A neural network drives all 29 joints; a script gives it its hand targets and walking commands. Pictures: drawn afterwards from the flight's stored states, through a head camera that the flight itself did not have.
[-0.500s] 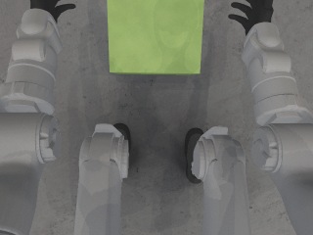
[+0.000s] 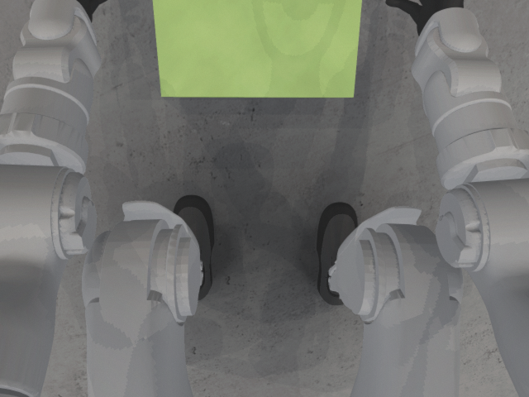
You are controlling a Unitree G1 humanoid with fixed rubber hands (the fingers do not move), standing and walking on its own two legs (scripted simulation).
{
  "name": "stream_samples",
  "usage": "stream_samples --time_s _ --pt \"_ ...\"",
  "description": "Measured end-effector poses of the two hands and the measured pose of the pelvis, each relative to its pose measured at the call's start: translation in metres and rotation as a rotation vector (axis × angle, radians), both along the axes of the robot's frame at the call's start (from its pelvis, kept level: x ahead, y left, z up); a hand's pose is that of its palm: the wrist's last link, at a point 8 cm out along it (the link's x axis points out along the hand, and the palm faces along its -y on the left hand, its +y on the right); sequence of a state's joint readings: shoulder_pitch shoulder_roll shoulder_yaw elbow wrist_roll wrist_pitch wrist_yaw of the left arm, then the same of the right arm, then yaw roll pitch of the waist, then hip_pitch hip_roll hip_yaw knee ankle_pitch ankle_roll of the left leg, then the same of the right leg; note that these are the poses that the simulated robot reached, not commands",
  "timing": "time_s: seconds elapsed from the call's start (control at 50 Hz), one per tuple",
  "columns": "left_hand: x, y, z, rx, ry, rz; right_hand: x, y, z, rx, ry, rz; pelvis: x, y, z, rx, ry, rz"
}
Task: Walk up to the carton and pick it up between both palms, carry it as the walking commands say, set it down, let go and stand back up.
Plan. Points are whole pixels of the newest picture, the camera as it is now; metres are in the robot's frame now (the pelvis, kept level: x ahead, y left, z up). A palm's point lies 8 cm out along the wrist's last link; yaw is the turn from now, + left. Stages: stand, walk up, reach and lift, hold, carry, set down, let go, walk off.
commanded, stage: reach and lift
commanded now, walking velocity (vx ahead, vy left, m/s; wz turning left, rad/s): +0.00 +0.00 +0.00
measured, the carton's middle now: (257, 22) +0.53 +0.04 -0.29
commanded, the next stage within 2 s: none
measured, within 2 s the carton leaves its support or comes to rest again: leaves its support in 1.56 s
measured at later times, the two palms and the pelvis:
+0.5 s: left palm out of the picture +0.52 +0.22 -0.20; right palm (419, 7) +0.53 -0.14 -0.20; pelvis -0.01 +0.00 +0.00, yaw +0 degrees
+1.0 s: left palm out of the picture +0.53 +0.21 -0.20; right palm (408, 4) +0.54 -0.13 -0.20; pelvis -0.01 +0.00 +0.00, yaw +0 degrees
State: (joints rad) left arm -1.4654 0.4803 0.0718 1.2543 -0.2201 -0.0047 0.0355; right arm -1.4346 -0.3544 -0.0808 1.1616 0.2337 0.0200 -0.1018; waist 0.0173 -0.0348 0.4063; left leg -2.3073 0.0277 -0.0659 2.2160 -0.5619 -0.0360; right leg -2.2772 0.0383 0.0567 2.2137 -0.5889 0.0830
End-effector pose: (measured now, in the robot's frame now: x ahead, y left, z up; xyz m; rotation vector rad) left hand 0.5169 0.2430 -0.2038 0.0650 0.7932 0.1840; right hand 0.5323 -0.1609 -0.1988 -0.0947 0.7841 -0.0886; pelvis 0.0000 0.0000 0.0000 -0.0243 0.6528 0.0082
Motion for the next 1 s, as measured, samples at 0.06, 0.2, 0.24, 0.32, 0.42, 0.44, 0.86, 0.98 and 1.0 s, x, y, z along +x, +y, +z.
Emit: stream_samples --time_s 0.06,0.2,0.24,0.32,0.42,0.44,0.86,0.98,1.0 --pt "0.001 0.001 -0.001 0.003 -0.004 -0.001 0.003 0.002 0.000 0.002 -0.006 0.002 0.000 0.000 -0.003 0.001 -0.007 0.000" --pt "0.001 -0.001 0.000 0.001 -0.007 -0.003 0.003 0.004 0.001 0.005 -0.009 0.003 -0.002 -0.001 -0.005 0.002 -0.017 0.001" --pt "0.001 -0.002 0.000 -0.003 -0.008 -0.005 0.003 0.005 0.001 0.007 -0.008 0.002 -0.004 -0.001 -0.004 0.002 -0.019 0.002" --pt "0.002 -0.007 0.001 -0.011 -0.010 -0.008 0.001 0.008 0.002 0.011 -0.005 0.000 -0.007 0.000 -0.004 0.002 -0.023 0.003" --pt "0.003 -0.014 0.002 -0.020 -0.013 -0.018 0.001 0.014 0.002 0.018 -0.005 0.007 -0.009 0.000 -0.002 0.003 -0.026 0.003" --pt "0.003 -0.016 0.002 -0.021 -0.013 -0.020 0.001 0.016 0.002 0.020 -0.005 0.010 -0.010 0.000 -0.002 0.003 -0.026 0.003" --pt "0.007 -0.035 0.000 -0.023 -0.017 -0.053 0.003 0.036 -0.001 0.031 -0.015 0.027 -0.010 0.000 0.004 0.006 -0.021 0.004" --pt "0.009 -0.035 0.001 -0.022 0.006 -0.061 0.004 0.035 0.000 0.034 -0.003 0.023 -0.010 0.000 0.002 0.005 -0.029 0.003" --pt "0.009 -0.035 0.002 -0.021 0.011 -0.065 0.004 0.035 0.000 0.035 0.000 0.024 -0.010 0.000 0.001 0.006 -0.030 0.003"
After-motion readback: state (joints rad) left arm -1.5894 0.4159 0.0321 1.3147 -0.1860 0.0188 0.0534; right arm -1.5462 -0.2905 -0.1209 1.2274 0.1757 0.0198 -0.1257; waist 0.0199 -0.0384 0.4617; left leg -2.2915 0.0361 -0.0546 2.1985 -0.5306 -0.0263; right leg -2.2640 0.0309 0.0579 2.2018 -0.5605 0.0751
